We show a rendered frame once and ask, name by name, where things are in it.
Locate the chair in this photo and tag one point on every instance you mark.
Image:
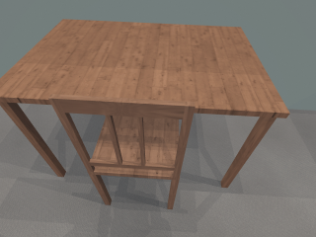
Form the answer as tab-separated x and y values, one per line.
140	138

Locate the table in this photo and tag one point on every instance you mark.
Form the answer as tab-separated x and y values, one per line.
214	66

